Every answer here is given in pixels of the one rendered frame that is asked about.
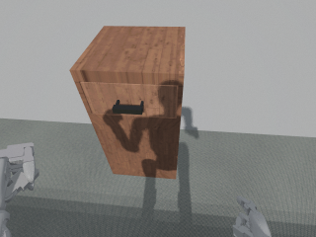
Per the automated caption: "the drawer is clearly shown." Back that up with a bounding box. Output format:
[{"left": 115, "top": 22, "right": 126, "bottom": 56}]
[{"left": 80, "top": 81, "right": 178, "bottom": 118}]

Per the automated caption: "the cabinet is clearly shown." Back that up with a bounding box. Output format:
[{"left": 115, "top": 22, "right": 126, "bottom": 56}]
[{"left": 69, "top": 26, "right": 186, "bottom": 180}]

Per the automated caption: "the right robot hand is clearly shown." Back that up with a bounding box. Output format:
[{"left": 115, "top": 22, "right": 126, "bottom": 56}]
[{"left": 232, "top": 196, "right": 272, "bottom": 237}]

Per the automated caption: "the robot left forearm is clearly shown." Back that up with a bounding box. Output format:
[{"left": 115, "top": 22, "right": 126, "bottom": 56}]
[{"left": 0, "top": 209, "right": 12, "bottom": 237}]

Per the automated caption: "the left robot hand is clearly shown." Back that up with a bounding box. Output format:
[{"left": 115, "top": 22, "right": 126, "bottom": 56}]
[{"left": 0, "top": 142, "right": 40, "bottom": 210}]

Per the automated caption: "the handle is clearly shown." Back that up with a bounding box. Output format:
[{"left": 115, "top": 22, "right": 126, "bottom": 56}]
[{"left": 112, "top": 100, "right": 144, "bottom": 115}]

